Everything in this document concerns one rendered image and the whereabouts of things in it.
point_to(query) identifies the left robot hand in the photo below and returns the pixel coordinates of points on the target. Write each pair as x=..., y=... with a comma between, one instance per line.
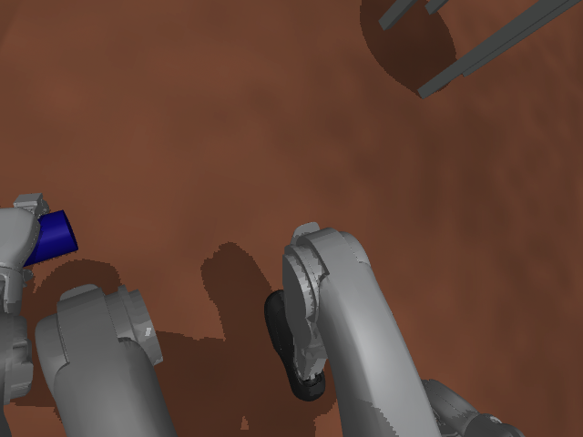
x=19, y=231

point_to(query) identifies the right robot foot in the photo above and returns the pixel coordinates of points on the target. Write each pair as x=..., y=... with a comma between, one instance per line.
x=282, y=341

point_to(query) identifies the right robot arm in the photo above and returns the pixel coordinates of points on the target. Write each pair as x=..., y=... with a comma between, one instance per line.
x=487, y=425

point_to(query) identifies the left robot arm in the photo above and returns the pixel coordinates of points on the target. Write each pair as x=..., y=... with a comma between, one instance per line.
x=16, y=365

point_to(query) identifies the right robot hand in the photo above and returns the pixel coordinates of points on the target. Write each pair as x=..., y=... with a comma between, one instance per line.
x=452, y=412

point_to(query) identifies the bottle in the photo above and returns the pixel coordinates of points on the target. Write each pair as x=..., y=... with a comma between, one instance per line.
x=56, y=238

